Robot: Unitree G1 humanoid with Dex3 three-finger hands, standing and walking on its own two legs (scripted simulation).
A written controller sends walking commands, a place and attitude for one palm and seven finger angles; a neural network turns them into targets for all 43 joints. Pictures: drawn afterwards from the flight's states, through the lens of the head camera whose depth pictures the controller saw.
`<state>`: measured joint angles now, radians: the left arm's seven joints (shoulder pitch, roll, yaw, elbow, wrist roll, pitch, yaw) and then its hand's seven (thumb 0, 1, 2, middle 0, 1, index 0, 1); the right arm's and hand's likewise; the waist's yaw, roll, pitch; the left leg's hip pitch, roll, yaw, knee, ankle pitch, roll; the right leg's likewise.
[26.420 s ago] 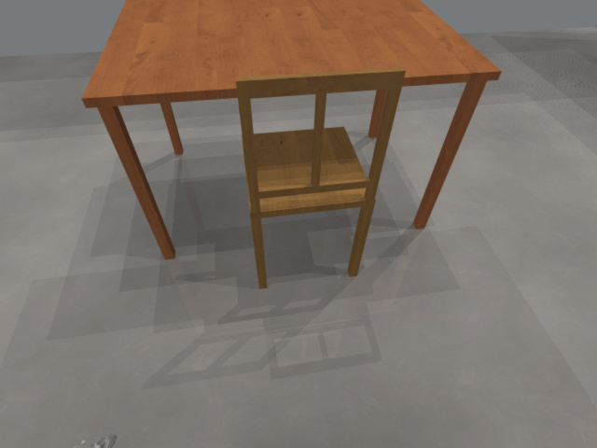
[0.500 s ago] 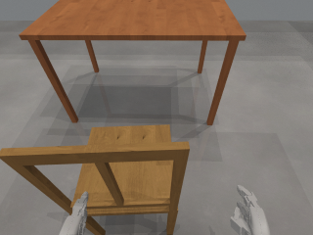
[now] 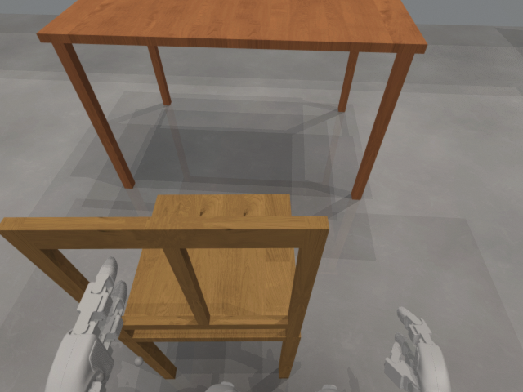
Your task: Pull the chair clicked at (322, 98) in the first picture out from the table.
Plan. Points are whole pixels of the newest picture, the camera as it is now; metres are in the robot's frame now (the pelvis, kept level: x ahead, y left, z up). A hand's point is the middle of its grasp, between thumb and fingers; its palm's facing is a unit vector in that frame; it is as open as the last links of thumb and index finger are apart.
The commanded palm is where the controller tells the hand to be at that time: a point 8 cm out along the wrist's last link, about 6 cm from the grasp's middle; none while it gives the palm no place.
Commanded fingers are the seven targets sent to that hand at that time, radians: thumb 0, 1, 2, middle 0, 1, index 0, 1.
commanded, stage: draw the hand back to the body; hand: left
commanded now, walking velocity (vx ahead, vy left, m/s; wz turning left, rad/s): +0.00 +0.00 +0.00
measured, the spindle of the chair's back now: (191, 289) +0.29 +0.14 -0.02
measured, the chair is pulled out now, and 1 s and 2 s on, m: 0.59 0.59 0.59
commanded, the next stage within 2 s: step back with the hand held close in 1.30 s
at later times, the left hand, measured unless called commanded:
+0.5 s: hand (56, 321) +0.17 +0.23 +0.14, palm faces +0.30 -0.86 -0.40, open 15.1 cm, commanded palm +0.13 +0.27 +0.18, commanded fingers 0.00 0.17 0.55 -0.10 -0.15 -0.10 -0.15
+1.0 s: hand out of the picture +0.21 +0.27 +0.26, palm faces +0.55 -0.73 -0.41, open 8.5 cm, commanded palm +0.16 +0.30 +0.25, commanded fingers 0.00 0.90 0.90 -0.20 -0.30 -0.20 -0.30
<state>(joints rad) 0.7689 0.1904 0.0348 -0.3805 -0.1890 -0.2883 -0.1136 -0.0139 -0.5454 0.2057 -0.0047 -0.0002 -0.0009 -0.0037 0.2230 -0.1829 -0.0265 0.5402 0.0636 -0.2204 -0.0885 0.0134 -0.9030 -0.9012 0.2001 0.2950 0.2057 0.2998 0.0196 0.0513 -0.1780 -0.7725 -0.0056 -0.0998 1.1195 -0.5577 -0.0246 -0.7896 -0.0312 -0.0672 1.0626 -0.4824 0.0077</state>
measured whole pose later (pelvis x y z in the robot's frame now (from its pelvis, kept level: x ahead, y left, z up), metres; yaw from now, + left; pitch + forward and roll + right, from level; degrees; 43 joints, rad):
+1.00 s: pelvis +0.03 -0.01 +0.08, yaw +0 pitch -5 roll +0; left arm 0.43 0.36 0.36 -0.43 -0.06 0.00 0.17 0.01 0.71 0.82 -0.25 -0.29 -0.19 -0.27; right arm 0.17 -0.22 0.05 0.68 0.02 -0.20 -0.10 0.01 -0.90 -0.90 0.20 0.30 0.21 0.30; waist 0.09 0.09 0.00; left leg -0.09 0.00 -0.08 0.49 -0.32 -0.02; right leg -0.13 -0.03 -0.06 0.49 -0.28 0.01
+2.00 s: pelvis -0.03 +0.01 +0.07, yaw -1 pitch +0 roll +0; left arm 0.53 0.39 0.40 -0.51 -0.04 -0.11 0.16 0.01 0.88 0.90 -0.22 -0.30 -0.21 -0.31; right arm 0.17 -0.18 0.01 0.60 0.02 -0.06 -0.10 0.01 -0.90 -0.90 0.20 0.30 0.21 0.30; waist 0.02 0.01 0.02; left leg -0.30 0.00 -0.05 0.55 -0.25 -0.01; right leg -0.32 -0.03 -0.03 0.50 -0.17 0.02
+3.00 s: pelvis -0.09 +0.00 +0.06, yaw +1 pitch +1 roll +0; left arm 0.51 0.43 0.44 -0.58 -0.03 -0.21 0.16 0.01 0.88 0.90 -0.22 -0.30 -0.21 -0.31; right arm 0.16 -0.19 -0.01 0.65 0.00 -0.07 -0.08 0.01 -0.90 -0.90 0.20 0.30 0.21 0.30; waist -0.01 -0.05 0.00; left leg -0.46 -0.01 -0.03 0.86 -0.45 -0.01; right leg -0.44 -0.04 -0.03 0.57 -0.16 0.01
